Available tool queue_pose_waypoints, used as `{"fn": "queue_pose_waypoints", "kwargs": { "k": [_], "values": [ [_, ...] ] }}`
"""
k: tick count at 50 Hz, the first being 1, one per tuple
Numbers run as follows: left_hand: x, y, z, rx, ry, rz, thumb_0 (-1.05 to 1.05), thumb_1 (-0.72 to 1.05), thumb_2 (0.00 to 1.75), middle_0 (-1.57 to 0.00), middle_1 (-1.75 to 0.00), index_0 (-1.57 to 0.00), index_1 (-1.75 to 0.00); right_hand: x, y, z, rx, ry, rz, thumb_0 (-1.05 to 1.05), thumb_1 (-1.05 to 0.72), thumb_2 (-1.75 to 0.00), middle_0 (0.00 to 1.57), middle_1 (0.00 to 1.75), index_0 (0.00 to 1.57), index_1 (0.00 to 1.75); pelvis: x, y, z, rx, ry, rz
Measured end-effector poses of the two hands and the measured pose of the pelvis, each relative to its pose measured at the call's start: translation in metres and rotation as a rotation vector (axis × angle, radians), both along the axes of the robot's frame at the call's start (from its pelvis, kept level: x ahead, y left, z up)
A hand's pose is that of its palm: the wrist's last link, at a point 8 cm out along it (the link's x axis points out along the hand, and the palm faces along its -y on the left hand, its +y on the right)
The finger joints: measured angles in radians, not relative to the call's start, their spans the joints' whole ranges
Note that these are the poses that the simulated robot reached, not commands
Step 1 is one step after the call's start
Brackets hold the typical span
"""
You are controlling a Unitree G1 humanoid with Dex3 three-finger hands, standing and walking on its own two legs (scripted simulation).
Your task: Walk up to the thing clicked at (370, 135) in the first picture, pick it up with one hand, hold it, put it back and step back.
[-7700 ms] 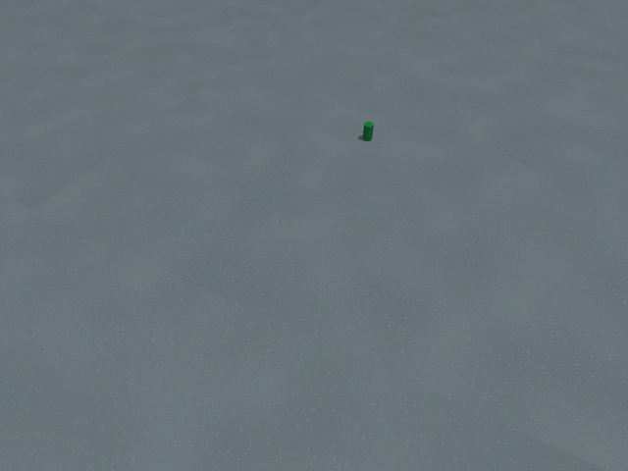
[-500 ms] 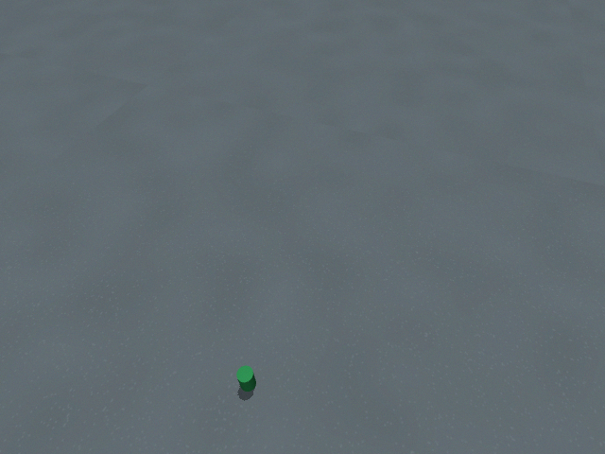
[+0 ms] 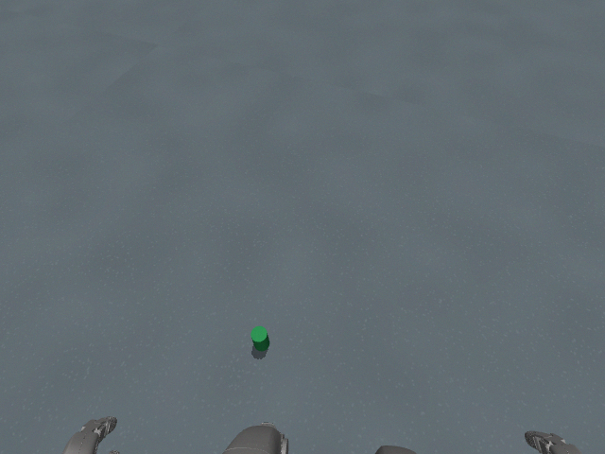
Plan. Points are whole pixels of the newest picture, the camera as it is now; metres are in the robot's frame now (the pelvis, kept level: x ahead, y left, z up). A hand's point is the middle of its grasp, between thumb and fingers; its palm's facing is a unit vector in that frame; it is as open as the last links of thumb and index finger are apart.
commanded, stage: walk up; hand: left
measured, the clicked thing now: (260, 338) +0.50 +0.16 -0.71
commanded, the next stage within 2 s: stand in 1.70 s
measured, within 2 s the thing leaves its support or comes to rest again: neither
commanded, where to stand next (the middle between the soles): +0.10 -0.02 m, yaw -5 degrees
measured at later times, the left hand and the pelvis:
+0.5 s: hand out of the picture +0.09 +0.25 -0.15, palm faces -0.08 -0.92 -0.39, open 7.4 cm; pelvis +0.01 -0.03 +0.00, yaw -3 degrees
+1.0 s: hand out of the picture +0.08 +0.30 -0.14, palm faces +0.00 -0.90 -0.43, open 7.4 cm; pelvis +0.00 +0.01 +0.01, yaw -1 degrees
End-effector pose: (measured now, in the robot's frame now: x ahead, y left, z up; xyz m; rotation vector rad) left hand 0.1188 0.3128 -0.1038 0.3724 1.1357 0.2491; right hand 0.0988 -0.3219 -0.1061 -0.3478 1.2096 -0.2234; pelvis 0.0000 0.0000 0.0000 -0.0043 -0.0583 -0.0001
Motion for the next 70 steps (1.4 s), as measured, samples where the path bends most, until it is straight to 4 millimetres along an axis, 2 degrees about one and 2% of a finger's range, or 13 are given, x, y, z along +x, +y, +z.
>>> {"fn": "queue_pose_waypoints", "kwargs": {
  "k": [4, 10, 14, 18, 22, 26, 32, 38, 45, 50, 56, 66, 70],
  "values": [
    [0.005, 0.021, -0.012, -0.008, -0.028, -0.027, 0.01, 0.9, 0.89, -0.2, -0.3, -0.21, -0.3, -0.028, 0.013, 0.0, -0.028, 0.004, -0.005, 0.01, -0.91, -0.9, 0.2, 0.3, 0.2, 0.3, -0.006, 0.018, -0.009, 0.005, 0.018, 0.012],
    [-0.012, 0.026, -0.011, -0.051, 0.02, -0.028, 0.01, 0.91, 0.89, -0.2, -0.3, -0.2, -0.3, -0.081, 0.034, 0.015, -0.038, 0.08, -0.023, 0.01, -0.9, -0.9, 0.21, 0.3, 0.2, 0.3, -0.007, 0.021, 0.006, 0.015, 0.017, 0.008],
    [-0.031, 0.028, -0.007, -0.057, 0.097, -0.032, 0.01, 0.91, 0.89, -0.2, -0.3, -0.2, -0.3, -0.097, 0.023, 0.029, -0.08, 0.06, -0.066, 0.01, -0.9, -0.9, 0.21, 0.3, 0.21, 0.3, -0.003, 0.016, 0.013, 0.006, 0.017, -0.017],
    [-0.04, 0.023, -0.005, -0.053, 0.132, -0.03, 0.01, 0.91, 0.89, -0.2, -0.3, -0.2, -0.3, -0.106, 0.001, 0.041, -0.114, 0.055, -0.088, 0.01, -0.9, -0.9, 0.21, 0.31, 0.21, 0.3, 0.002, 0.003, 0.016, 0.006, 0.011, -0.037],
    [-0.038, 0.003, -0.002, -0.043, 0.129, -0.045, 0.01, 0.91, 0.89, -0.2, -0.3, -0.2, -0.3, -0.099, -0.026, 0.036, -0.109, 0.059, -0.083, 0.01, -0.9, -0.9, 0.21, 0.3, 0.2, 0.3, 0.007, -0.014, 0.013, 0.003, 0.009, -0.051],
    [-0.036, -0.024, -0.001, -0.012, 0.098, -0.05, 0.01, 0.91, 0.89, -0.2, -0.3, -0.2, -0.3, -0.077, -0.047, 0.008, -0.07, 0.044, -0.09, 0.01, -0.9, -0.9, 0.21, 0.3, 0.2, 0.3, 0.007, -0.031, 0.002, -0.02, -0.005, -0.053],
    [-0.026, -0.053, 0.013, -0.019, 0.047, -0.072, 0.01, 0.9, 0.89, -0.2, -0.3, -0.21, -0.3, -0.04, -0.031, -0.013, 0.031, -0.006, -0.067, 0.01, -0.91, -0.9, 0.2, 0.3, 0.2, 0.3, 0.003, -0.034, 0.006, -0.001, 0.005, -0.046],
    [-0.017, -0.034, 0.023, 0.03, -0.046, -0.055, 0.0, 0.9, 0.89, -0.21, -0.3, -0.21, -0.3, -0.028, -0.01, -0.019, 0.066, 0.013, 0.004, 0.01, -0.9, -0.9, 0.2, 0.3, 0.2, 0.3, -0.002, -0.025, 0.004, -0.005, 0.024, -0.016],
    [-0.035, 0.021, 0.01, 0.053, -0.027, -0.005, 0.0, 0.9, 0.89, -0.21, -0.3, -0.21, -0.3, -0.03, 0.015, -0.009, 0.022, -0.004, 0.025, 0.01, -0.9, -0.9, 0.2, 0.3, 0.2, 0.3, -0.004, 0.004, -0.004, 0.035, 0.007, -0.017],
    [-0.045, 0.031, 0.006, 0.022, 0.039, 0.018, 0.01, 0.9, 0.89, -0.2, -0.3, -0.2, -0.3, -0.038, 0.028, 0.009, 0.007, -0.011, 0.007, 0.01, -0.9, -0.9, 0.21, 0.3, 0.2, 0.3, 0.001, 0.012, 0.008, -0.004, 0.013, -0.012],
    [-0.045, 0.021, -0.002, -0.022, 0.086, -0.017, 0.01, 0.91, 0.89, -0.2, -0.3, -0.2, -0.3, -0.035, 0.024, 0.017, -0.018, -0.05, 0.006, 0.01, -0.9, -0.9, 0.21, 0.3, 0.2, 0.3, 0.002, 0.01, 0.009, -0.001, 0.013, -0.045],
    [-0.022, -0.02, -0.005, -0.065, 0.01, -0.067, 0.01, 0.9, 0.89, -0.2, -0.3, -0.21, -0.3, -0.048, -0.021, 0.01, -0.064, -0.061, -0.032, 0.01, -0.9, -0.9, 0.21, 0.3, 0.2, 0.3, 0.004, -0.017, -0.001, 0.0, -0.003, -0.04],
    [-0.02, -0.029, -0.004, -0.08, -0.013, -0.069, 0.01, 0.9, 0.89, -0.2, -0.3, -0.21, -0.3, -0.05, -0.028, 0.01, -0.077, -0.05, -0.024, 0.01, -0.9, -0.9, 0.2, 0.3, 0.2, 0.3, 0.006, -0.019, -0.001, 0.015, -0.006, -0.033]
  ]
}}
